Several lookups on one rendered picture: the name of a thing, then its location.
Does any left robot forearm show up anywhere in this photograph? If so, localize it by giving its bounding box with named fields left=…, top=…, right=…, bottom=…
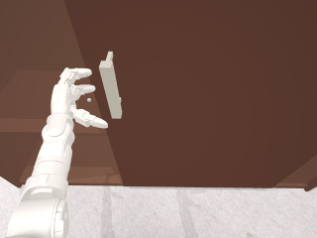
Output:
left=6, top=113, right=75, bottom=237

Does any left robot hand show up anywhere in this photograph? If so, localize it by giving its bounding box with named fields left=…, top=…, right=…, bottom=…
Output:
left=51, top=67, right=108, bottom=129

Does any handle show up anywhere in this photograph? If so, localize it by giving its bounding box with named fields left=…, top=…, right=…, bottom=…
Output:
left=99, top=52, right=122, bottom=119

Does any wardrobe door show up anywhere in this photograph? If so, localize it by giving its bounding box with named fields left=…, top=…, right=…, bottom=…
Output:
left=64, top=0, right=317, bottom=188
left=280, top=155, right=317, bottom=183

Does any robot left upper arm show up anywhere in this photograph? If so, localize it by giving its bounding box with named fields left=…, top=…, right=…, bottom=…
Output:
left=5, top=197, right=69, bottom=238

